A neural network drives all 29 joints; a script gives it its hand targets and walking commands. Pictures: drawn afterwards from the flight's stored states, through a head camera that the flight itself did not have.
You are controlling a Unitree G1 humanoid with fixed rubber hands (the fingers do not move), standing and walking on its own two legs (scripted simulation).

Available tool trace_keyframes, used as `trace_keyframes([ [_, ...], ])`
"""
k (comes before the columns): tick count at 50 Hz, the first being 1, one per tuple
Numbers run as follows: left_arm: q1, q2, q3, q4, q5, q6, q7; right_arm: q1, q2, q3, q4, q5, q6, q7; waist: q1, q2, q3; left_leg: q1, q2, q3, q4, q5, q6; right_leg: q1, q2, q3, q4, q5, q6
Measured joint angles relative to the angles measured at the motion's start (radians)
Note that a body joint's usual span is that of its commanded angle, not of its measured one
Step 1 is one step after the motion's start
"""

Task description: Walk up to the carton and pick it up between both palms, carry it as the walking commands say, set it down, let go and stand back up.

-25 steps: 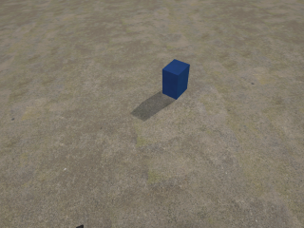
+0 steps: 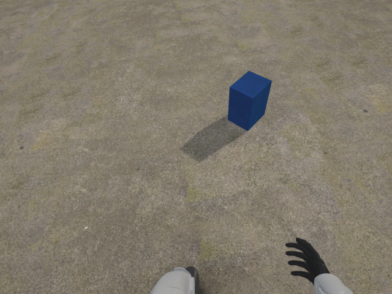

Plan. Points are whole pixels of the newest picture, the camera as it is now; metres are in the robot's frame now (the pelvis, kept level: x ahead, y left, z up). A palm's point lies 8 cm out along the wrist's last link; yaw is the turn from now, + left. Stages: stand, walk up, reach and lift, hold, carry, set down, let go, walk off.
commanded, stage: walk up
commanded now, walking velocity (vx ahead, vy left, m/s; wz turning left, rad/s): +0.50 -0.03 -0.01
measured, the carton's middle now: (248, 101) +1.29 -0.11 -0.62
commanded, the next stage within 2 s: none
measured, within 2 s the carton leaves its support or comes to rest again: neither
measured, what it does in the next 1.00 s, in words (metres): walks ahead: left foot, then right foot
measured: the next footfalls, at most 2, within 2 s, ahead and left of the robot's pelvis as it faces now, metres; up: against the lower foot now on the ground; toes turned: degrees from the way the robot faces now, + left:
left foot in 0.04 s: +0.19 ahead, +0.13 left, +0.00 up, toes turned +7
right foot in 0.56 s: +0.43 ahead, -0.17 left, +0.00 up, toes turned -8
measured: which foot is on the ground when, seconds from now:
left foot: up 0.00-0.02, down 0.04-0.56, up 0.58-1.00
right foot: down 0.00-0.04, up 0.06-0.54, down 0.56-1.00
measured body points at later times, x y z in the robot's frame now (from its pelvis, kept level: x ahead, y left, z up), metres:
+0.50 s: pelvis +0.25 -0.02 +0.01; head +0.28 -0.01 +0.46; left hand +0.41 +0.20 -0.12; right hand +0.14 -0.24 -0.12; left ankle +0.15 +0.12 -0.73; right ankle +0.39 -0.17 -0.69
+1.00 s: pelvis +0.50 -0.04 +0.02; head +0.52 -0.05 +0.47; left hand +0.38 +0.18 -0.11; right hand +0.65 -0.26 -0.13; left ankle +0.64 +0.12 -0.68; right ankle +0.39 -0.16 -0.73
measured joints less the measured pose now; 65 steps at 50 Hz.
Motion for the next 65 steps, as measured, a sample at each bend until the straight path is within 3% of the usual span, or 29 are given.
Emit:
trace_keyframes([
  [1, 0.004, 0.002, 0.001, 0.011, -0.001, 0.003, 0.0, -0.01, 0.002, 0.001, -0.004, -0.005, -0.012, -0.008, -0.008, -0.003, 0.006, 0.045, -0.008, 0.002, -0.03, -0.018, 0.01, -0.008, -0.006, -0.003, 0.072, -0.046, -0.001],
  [3, -0.019, 0.007, 0.003, 0.025, -0.007, 0.015, -0.002, -0.007, 0.001, -0.001, -0.004, -0.016, -0.039, -0.028, -0.034, -0.01, 0.021, 0.057, -0.007, 0.0, 0.026, -0.006, 0.032, -0.123, -0.008, 0.008, 0.403, -0.122, -0.04],
  [5, -0.087, 0.018, 0.015, 0.015, -0.011, 0.02, -0.008, 0.039, -0.004, -0.002, 0.026, -0.008, -0.045, -0.039, -0.049, -0.019, 0.031, 0.079, -0.007, -0.003, 0.069, -0.074, 0.042, -0.282, 0.025, 0.054, 0.744, -0.063, -0.065],
  [8, -0.191, 0.048, 0.031, -0.019, -0.001, 0.022, -0.015, 0.145, -0.005, -0.006, 0.09, -0.001, -0.045, -0.054, -0.08, -0.037, 0.031, 0.181, -0.005, -0.011, -0.008, -0.095, 0.024, -0.47, 0.038, 0.033, 0.946, 0.084, -0.072],
  [14, -0.357, 0.079, 0.035, -0.063, 0.009, 0.064, -0.049, 0.365, -0.005, -0.002, 0.192, -0.002, -0.053, -0.065, -0.154, -0.044, 0.001, 0.358, 0.003, -0.038, -0.158, -0.109, 0.017, -0.686, 0.008, 0.004, 0.863, 0.242, -0.059],
  [20, -0.459, 0.058, 0.017, -0.089, 0.004, 0.079, -0.079, 0.491, 0.022, 0.01, 0.227, -0.002, -0.055, -0.076, -0.195, -0.037, -0.009, 0.493, 0.023, -0.043, -0.269, -0.132, -0.019, -0.74, -0.005, -0.009, 0.583, 0.394, -0.031],
  [23, -0.502, 0.043, 0.009, -0.097, -0.005, 0.075, -0.084, 0.507, 0.03, 0.011, 0.231, 0.001, -0.058, -0.077, -0.212, -0.028, -0.003, 0.55, 0.038, -0.037, -0.297, -0.16, -0.044, -0.699, 0.004, -0.034, 0.421, 0.398, -0.029],
  [26, -0.534, 0.028, 0.003, -0.105, -0.003, 0.062, -0.077, 0.513, 0.027, 0.005, 0.239, 0.002, -0.054, -0.073, -0.225, -0.007, -0.004, 0.593, 0.056, -0.035, -0.276, -0.222, -0.072, -0.614, 0.022, -0.063, 0.32, 0.317, -0.043],
  [28, -0.542, 0.027, 0.006, -0.11, 0.003, 0.041, -0.066, 0.522, 0.025, 0.001, 0.242, 0.0, -0.048, -0.071, -0.223, 0.003, -0.009, 0.587, 0.072, -0.042, -0.186, -0.3, -0.084, -0.526, 0.042, -0.081, 0.252, 0.248, -0.059],
  [29, -0.545, 0.026, 0.011, -0.111, 0.007, 0.027, -0.057, 0.515, 0.022, 0.001, 0.244, -0.002, -0.043, -0.071, -0.213, 0.014, -0.004, 0.544, 0.092, -0.042, -0.062, -0.35, -0.069, -0.523, 0.05, -0.089, 0.27, 0.261, -0.077],
  [31, -0.518, 0.025, 0.011, -0.103, 0.004, 0.01, -0.044, 0.464, 0.013, -0.005, 0.241, 0.004, -0.033, -0.073, -0.191, 0.026, 0.01, 0.404, 0.075, -0.101, 0.283, -0.395, -0.034, -0.525, 0.055, -0.09, 0.341, 0.213, -0.101],
  [33, -0.457, 0.026, 0.01, -0.08, 0.0, 0.005, -0.038, 0.406, -0.005, -0.012, 0.226, 0.007, -0.031, -0.069, -0.168, 0.034, 0.011, 0.279, 0.05, -0.112, 0.509, -0.311, -0.013, -0.474, 0.054, -0.083, 0.309, 0.194, -0.099],
  [36, -0.352, 0.03, 0.013, -0.04, -0.005, 0.0, -0.034, 0.321, -0.031, -0.021, 0.193, 0.001, -0.024, -0.056, -0.129, 0.047, 0.002, 0.144, 0.061, -0.092, 0.582, -0.184, -0.008, -0.381, 0.064, -0.073, 0.207, 0.202, -0.099],
  [42, -0.164, 0.021, 0.003, 0.017, -0.009, -0.012, -0.021, 0.189, -0.05, -0.026, 0.152, -0.008, 0.02, -0.031, -0.087, 0.049, -0.014, -0.033, 0.075, -0.094, 0.493, -0.036, -0.031, -0.228, 0.066, -0.073, 0.073, 0.188, -0.089],
  [46, -0.088, 0.002, -0.007, 0.035, -0.006, -0.012, -0.012, 0.125, -0.038, -0.017, 0.134, -0.011, 0.028, -0.013, -0.064, 0.041, -0.016, -0.067, 0.079, -0.074, 0.328, 0.051, -0.053, -0.145, 0.058, -0.075, 0.016, 0.162, -0.069],
  [52, -0.061, -0.013, -0.009, 0.058, -0.005, -0.007, -0.003, 0.036, -0.003, 0.0, 0.098, 0.0, 0.009, -0.007, -0.035, 0.02, 0.003, 0.017, 0.05, -0.024, 0.046, 0.023, -0.036, -0.039, 0.032, -0.08, -0.009, 0.084, -0.017],
  [55, -0.053, -0.01, -0.005, 0.079, -0.005, 0.005, -0.002, 0.018, 0.007, 0.001, 0.081, -0.013, -0.027, -0.026, -0.046, 0.006, 0.01, 0.123, 0.028, -0.006, -0.04, -0.011, 0.004, -0.056, 0.01, -0.075, 0.158, -0.038, -0.004],
  [57, -0.098, 0.001, 0.0, 0.084, -0.009, 0.018, -0.003, 0.035, 0.012, -0.002, 0.085, -0.013, -0.05, -0.042, -0.064, -0.013, 0.027, 0.104, 0.023, -0.002, 0.051, -0.041, 0.035, -0.188, 0.01, -0.025, 0.494, -0.088, -0.035],
  [60, -0.183, 0.031, 0.02, 0.055, -0.009, 0.03, -0.008, 0.117, 0.008, 0.0, 0.128, 0.005, -0.046, -0.059, -0.082, -0.029, 0.034, 0.165, 0.033, -0.007, 0.027, -0.1, 0.024, -0.383, 0.056, 0.018, 0.84, -0.014, -0.048],
  [61, -0.211, 0.041, 0.024, 0.045, -0.005, 0.033, -0.01, 0.148, 0.006, -0.002, 0.144, 0.007, -0.046, -0.065, -0.093, -0.035, 0.034, 0.196, 0.034, -0.007, -0.008, -0.089, 0.01, -0.432, 0.055, 0.011, 0.879, 0.026, -0.05],
  [65, -0.313, 0.07, 0.031, 0.009, 0.0, 0.064, -0.02, 0.269, 0.001, 0.004, 0.192, 0.008, -0.05, -0.076, -0.138, -0.04, 0.03, 0.296, 0.041, -0.013, -0.122, -0.077, 0.019, -0.573, 0.043, -0.008, 0.863, 0.106, -0.05],
])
